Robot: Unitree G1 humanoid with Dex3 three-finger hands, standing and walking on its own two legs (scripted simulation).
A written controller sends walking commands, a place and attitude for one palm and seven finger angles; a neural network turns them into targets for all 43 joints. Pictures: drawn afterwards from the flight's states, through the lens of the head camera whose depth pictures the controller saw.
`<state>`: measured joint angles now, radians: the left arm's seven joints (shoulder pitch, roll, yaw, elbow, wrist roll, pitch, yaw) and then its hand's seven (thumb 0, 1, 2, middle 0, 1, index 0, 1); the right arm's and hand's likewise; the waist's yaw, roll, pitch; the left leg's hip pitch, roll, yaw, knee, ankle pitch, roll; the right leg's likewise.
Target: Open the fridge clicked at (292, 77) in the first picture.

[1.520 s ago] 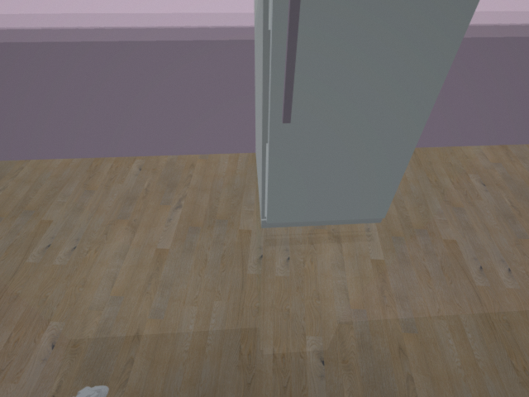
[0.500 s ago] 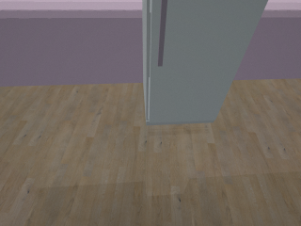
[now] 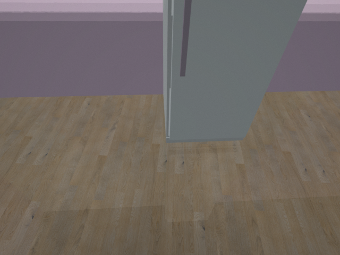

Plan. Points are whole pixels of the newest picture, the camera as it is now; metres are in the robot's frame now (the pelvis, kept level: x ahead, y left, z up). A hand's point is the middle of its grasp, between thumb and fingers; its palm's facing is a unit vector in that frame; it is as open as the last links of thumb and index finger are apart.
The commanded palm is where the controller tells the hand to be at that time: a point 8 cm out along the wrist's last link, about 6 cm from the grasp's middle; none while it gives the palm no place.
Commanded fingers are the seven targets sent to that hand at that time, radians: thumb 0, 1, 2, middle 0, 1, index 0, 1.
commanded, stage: walk to a spot facing it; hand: left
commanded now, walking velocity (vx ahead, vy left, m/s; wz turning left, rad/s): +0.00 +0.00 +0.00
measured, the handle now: (184, 38) +0.97 -0.01 +0.07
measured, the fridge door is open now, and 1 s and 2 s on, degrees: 0 0 0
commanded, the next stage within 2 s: turn to face it in 1.70 s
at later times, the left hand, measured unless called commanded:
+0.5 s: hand out of the picture +0.04 +0.17 -0.18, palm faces -0.16 -0.95 -0.27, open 7.3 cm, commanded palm none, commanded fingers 0.00 0.90 0.90 -0.20 -0.30 -0.20 -0.30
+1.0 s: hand out of the picture +0.11 +0.19 -0.18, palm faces -0.35 -0.91 -0.20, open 7.3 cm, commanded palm none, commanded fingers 0.00 0.90 0.90 -0.20 -0.30 -0.20 -0.30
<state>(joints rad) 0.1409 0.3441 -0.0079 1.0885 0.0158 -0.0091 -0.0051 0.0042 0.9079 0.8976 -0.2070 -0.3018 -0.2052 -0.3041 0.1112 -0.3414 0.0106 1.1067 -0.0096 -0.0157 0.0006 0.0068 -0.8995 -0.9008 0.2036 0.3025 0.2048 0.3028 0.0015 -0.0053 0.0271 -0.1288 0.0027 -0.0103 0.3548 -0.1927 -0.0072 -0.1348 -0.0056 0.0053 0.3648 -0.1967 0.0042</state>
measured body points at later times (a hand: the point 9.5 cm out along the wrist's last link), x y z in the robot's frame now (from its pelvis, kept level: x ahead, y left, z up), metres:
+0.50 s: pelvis -0.03 -0.03 -0.03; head +0.00 -0.06 +0.42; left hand +0.05 +0.22 -0.16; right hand +0.00 -0.29 -0.19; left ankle -0.01 +0.12 -0.71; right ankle -0.01 -0.11 -0.75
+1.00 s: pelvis -0.01 +0.01 -0.01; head +0.00 +0.03 +0.44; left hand +0.12 +0.24 -0.16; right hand -0.05 -0.26 -0.13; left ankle -0.01 +0.12 -0.75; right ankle -0.02 -0.11 -0.73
